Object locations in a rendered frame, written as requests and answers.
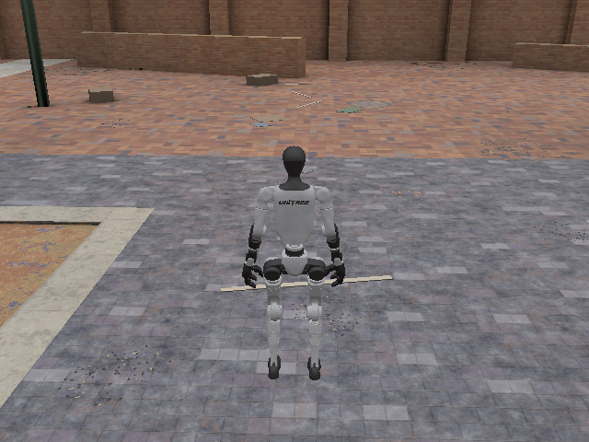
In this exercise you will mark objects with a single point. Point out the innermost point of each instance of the robot left upper arm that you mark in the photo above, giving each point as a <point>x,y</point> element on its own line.
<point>261,210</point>

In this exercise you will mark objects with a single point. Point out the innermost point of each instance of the robot left foot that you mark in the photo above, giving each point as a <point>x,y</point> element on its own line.
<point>274,370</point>

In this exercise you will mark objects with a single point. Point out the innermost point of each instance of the robot left hand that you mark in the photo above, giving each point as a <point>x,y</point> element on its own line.
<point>247,274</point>

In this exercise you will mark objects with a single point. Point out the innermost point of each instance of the humanoid robot torso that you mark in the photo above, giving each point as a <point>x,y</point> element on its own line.
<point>294,213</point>

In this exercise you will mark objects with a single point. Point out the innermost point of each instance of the robot left forearm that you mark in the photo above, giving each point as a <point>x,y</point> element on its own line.
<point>253,248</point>

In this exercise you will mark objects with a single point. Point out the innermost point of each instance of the robot right forearm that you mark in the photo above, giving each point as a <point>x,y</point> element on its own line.
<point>335,248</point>

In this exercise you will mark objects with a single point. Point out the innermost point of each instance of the robot right upper arm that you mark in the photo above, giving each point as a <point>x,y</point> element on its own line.
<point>326,209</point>

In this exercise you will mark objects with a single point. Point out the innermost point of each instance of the robot right hand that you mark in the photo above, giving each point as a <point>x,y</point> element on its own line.
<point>340,271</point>

